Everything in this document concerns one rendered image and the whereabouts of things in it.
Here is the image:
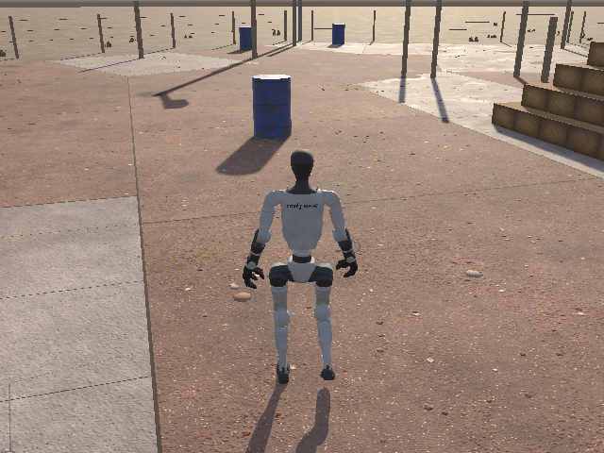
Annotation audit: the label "left robot forearm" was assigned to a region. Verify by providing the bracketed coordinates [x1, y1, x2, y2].
[245, 229, 265, 270]

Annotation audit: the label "robot right upper arm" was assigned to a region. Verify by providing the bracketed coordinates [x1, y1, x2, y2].
[322, 190, 348, 242]

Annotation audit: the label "left robot hand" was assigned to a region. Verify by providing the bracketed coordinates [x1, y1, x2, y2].
[243, 266, 264, 289]

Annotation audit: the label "right robot forearm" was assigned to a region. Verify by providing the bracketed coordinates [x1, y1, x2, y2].
[338, 228, 356, 263]

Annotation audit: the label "humanoid robot torso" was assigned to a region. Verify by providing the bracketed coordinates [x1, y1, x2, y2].
[280, 185, 325, 283]

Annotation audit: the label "right robot hand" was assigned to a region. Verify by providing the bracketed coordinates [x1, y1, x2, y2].
[336, 260, 358, 277]

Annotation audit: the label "robot left upper arm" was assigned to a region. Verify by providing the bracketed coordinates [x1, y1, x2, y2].
[256, 190, 283, 243]

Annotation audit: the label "left robot thigh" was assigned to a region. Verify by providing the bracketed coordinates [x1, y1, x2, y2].
[269, 262, 290, 327]

